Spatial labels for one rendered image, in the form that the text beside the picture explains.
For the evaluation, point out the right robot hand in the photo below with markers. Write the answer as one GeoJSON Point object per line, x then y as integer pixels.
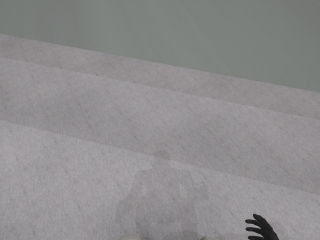
{"type": "Point", "coordinates": [265, 229]}

